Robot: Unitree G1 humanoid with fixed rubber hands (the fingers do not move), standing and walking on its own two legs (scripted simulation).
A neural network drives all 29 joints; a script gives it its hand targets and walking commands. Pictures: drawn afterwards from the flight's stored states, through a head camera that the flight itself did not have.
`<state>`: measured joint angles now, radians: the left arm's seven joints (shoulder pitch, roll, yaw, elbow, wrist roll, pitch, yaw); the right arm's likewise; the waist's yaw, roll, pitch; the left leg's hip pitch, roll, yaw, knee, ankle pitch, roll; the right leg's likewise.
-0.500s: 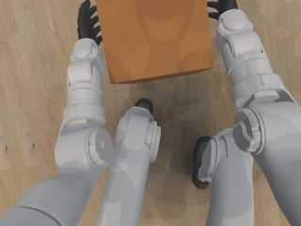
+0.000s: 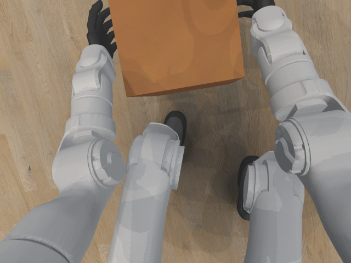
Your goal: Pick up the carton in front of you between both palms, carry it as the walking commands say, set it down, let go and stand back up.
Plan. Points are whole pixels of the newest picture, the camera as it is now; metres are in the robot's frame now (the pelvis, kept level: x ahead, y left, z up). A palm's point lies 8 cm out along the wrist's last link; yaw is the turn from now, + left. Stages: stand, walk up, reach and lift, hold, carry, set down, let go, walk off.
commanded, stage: set down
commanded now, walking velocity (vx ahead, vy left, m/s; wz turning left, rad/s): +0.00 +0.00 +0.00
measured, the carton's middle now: (182, 44) +0.48 +0.16 -0.25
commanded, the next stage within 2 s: none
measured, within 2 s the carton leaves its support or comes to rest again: rests again in 0.30 s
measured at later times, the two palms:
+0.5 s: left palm (107, 52) +0.42 +0.31 -0.19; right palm (257, 15) +0.54 +0.02 -0.20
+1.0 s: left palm (93, 60) +0.40 +0.34 -0.20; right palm (289, 1) +0.57 -0.02 -0.19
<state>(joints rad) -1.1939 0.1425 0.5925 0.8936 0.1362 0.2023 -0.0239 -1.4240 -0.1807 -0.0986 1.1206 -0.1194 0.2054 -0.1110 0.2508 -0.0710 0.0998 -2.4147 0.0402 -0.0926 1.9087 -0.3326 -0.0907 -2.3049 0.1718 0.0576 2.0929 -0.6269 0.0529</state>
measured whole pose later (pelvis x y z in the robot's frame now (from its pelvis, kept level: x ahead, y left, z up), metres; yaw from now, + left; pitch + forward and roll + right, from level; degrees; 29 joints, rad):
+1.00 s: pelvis -0.01 +0.01 -0.01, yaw +1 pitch +40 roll +2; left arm -1.19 0.30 0.48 1.11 -0.14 -0.05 0.04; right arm -1.49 -0.40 0.20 1.09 0.14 0.11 -0.05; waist 0.21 -0.02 0.31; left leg -2.35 0.05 -0.04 1.99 -0.34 -0.06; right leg -2.23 0.17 0.10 2.18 -0.66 0.09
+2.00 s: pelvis +0.03 +0.02 +0.20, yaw +3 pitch +45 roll -2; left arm -0.81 0.11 0.40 0.57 -0.05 0.19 0.06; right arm -1.14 -0.30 -0.12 0.91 -0.05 0.22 0.02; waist 0.22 -0.08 -0.09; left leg -1.80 0.00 -0.06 1.26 -0.24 -0.03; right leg -1.67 0.05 0.06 1.39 -0.51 0.05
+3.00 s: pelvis +0.13 +0.02 +0.37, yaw +5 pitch +3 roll +1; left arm 0.22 0.22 0.03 0.39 0.00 0.06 -0.07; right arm 0.18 -0.17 -0.06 0.47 -0.02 0.02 0.01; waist 0.03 -0.03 0.07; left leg -0.31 0.00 -0.04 0.41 -0.15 -0.03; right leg -0.16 -0.01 0.07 0.45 -0.33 0.01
